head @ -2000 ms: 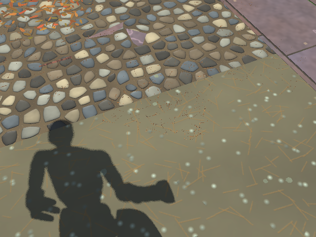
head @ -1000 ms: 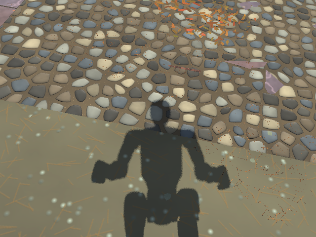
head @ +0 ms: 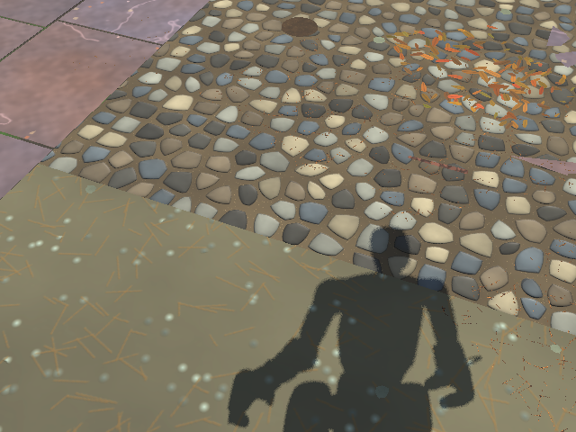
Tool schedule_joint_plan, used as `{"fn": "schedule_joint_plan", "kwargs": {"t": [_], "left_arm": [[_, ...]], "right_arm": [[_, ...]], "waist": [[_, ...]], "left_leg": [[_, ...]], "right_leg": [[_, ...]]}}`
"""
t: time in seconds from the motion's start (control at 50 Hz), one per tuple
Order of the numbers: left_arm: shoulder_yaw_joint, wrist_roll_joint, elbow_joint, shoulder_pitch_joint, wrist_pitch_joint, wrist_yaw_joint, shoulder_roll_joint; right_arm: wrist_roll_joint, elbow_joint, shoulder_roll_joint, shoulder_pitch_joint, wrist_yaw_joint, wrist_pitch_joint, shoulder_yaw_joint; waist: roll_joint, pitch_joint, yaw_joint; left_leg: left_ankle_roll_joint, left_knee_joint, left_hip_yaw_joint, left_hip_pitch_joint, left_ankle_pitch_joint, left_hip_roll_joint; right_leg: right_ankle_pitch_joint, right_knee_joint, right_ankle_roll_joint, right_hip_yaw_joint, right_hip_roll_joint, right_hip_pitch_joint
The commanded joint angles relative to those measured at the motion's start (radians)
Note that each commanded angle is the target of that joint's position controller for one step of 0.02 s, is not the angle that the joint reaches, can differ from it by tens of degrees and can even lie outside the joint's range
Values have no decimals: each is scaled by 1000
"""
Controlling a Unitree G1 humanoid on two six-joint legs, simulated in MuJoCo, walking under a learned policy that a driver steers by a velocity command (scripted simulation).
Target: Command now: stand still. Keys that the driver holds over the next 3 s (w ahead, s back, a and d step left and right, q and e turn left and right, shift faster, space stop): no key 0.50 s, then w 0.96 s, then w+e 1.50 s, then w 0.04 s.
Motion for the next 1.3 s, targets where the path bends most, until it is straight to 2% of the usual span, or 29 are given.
{"fn": "schedule_joint_plan", "kwargs": {"t": [0.02,0.5,0.54,0.56,0.6,0.62,0.66,0.68,0.7,0.72,0.74,0.76,0.78,0.8,0.84,0.88,0.92,0.98,1.08,1.12,1.14,1.16,1.18,1.2,1.22,1.24,1.26,1.28,1.3], "left_arm": [[22,-2,-20,0,-8,8,107],[10,-5,127,49,4,22,74],[6,-11,143,69,6,24,56],[6,-16,138,59,4,24,55],[0,-16,106,13,-19,16,35],[-5,-20,91,-1,-37,7,17],[-4,-34,86,18,-70,-14,23],[-4,-38,94,54,-83,-23,21],[0,-38,129,141,-92,-28,18],[11,-27,172,224,-94,-30,34],[28,-18,199,344,-94,-29,91],[53,-17,205,442,-103,-44,220],[30,-4,187,367,-116,-48,158],[16,-11,157,289,-125,-47,103],[5,-16,126,224,-125,-53,80],[-11,-8,132,266,-112,-49,32],[-13,-4,138,312,-100,-37,45],[-10,0,120,308,-88,-19,82],[3,-18,128,350,-87,-10,108],[12,-22,126,335,-81,-9,118],[17,-19,119,319,-77,-9,130],[24,-14,112,304,-70,-9,144],[24,-7,103,286,-60,-10,141],[17,2,84,271,-57,-12,130],[-14,6,63,373,-70,-24,13],[-27,-13,78,381,-101,-32,-20],[0,-44,42,283,-124,-37,73],[8,-59,16,196,-136,-34,103],[12,-52,8,159,-136,-25,96]], "right_arm": [[2,-31,-116,4,-3,-14,-29],[10,159,-107,60,-15,-12,-12],[16,177,-116,80,-20,-6,-16],[23,176,-144,83,-22,-3,-24],[31,178,-192,125,-21,-12,-39],[36,181,-217,139,-19,-22,-49],[37,165,-198,88,-17,-39,-47],[45,151,-187,46,-14,-42,-45],[54,132,-180,-15,-12,-40,-42],[50,119,-157,-40,-9,-41,-36],[35,107,-92,-48,-4,-48,-17],[38,63,-73,-52,-10,-65,-15],[57,68,-116,-42,-8,-79,-25],[66,78,-119,-26,3,-90,-26],[49,95,-132,-36,12,-103,-36],[35,91,-126,-69,26,-104,-43],[32,76,-88,-113,35,-96,-36],[34,18,-51,-255,39,-92,-16],[45,-36,-72,-380,57,-95,-8],[44,-47,-96,-378,65,-101,-14],[43,-43,-118,-344,66,-104,-24],[42,-27,-147,-274,64,-104,-38],[45,20,-184,-119,57,-101,-62],[45,70,-225,61,46,-94,-82],[15,102,-313,213,38,-87,-103],[20,112,-263,209,43,-84,-84],[29,106,-201,105,47,-90,-64],[28,86,-161,12,48,-96,-52],[18,79,-136,-57,54,-104,-44]], "waist": [[17,-28,-3],[6,6,-6],[31,-2,-12],[64,29,-21],[162,99,-48],[205,126,-55],[197,157,-23],[178,150,9],[145,127,61],[82,95,85],[-107,24,114],[-335,-2,122],[-208,49,74],[-131,111,41],[-82,111,20],[-102,73,30],[-95,57,40],[-75,89,59],[-95,134,62],[-94,115,31],[-104,78,0],[-126,14,-42],[-131,-83,-121],[-114,-192,-199],[113,-364,-165],[238,-449,-151],[188,-262,-133],[114,-140,-100],[40,-71,-60]], "left_leg": [[21,-113,-68,-38,211,69],[6,-125,-23,-45,192,42],[26,-153,-28,-49,-112,31],[55,-181,-70,-78,-315,52],[140,-295,-266,-99,-561,188],[191,-343,-385,-131,-584,269],[219,-352,-429,-131,-490,318],[196,-322,-375,-143,-426,297],[155,-270,-277,-214,-349,237],[116,-153,-175,-275,-231,157],[54,153,-23,-366,-121,53],[18,407,49,-545,-234,-43],[31,589,-39,-608,-252,14],[50,650,-60,-658,-147,62],[62,610,-23,-671,20,121],[46,540,20,-615,108,139],[16,476,58,-614,153,133],[-15,263,91,-556,248,109],[8,62,97,-456,338,79],[38,23,88,-425,309,71],[55,17,96,-363,285,52],[74,29,116,-258,257,22],[102,28,134,-70,248,-10],[141,45,65,210,239,52],[286,5,-371,603,30,320],[351,-210,-737,630,-104,435],[294,-251,-635,476,-139,392],[257,-271,-469,302,-58,358],[233,-303,-349,144,61,318]], "right_leg": [[158,-43,-7,2,-6,35],[150,-61,-20,-14,11,28],[-70,-18,-29,-64,55,7],[-203,37,-39,-93,81,-44],[-246,189,-55,-114,87,-183],[-208,274,-71,-85,57,-201],[-233,287,-115,-44,8,-235],[-226,181,-138,-49,1,-171],[-129,17,-151,-78,20,4],[-33,-44,-134,-67,46,153],[-113,-153,-161,169,-107,294],[-262,-318,-296,600,-315,369],[-337,-345,-336,686,-366,306],[-318,-342,-312,578,-334,276],[-124,-350,-246,372,-251,282],[133,-346,-211,211,-182,287],[304,-341,-222,136,-163,294],[329,-377,-226,73,-142,205],[330,-403,-232,38,-182,204],[446,-354,-217,24,-209,273],[601,-298,-206,14,-215,302],[796,-206,-195,2,-215,320],[930,-30,-174,-26,-184,295],[828,202,-145,-38,-147,132],[357,603,-85,-69,9,-254],[-288,836,-80,55,110,-400],[-257,917,-105,93,44,-500],[-169,895,-121,60,-11,-501],[-87,825,-121,41,-57,-456]]}}
Next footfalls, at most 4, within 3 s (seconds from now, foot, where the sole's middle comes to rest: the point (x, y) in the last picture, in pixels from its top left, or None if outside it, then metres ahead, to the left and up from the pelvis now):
1.20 left None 0.43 0.09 -0.77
1.74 right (363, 348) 0.73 -0.15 -0.77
2.24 left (313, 246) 1.06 -0.03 -0.77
2.76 right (435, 225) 1.15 -0.40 -0.77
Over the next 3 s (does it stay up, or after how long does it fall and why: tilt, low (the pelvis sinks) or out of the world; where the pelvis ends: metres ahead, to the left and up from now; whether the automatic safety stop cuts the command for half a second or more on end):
stays up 1.17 -0.32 0.01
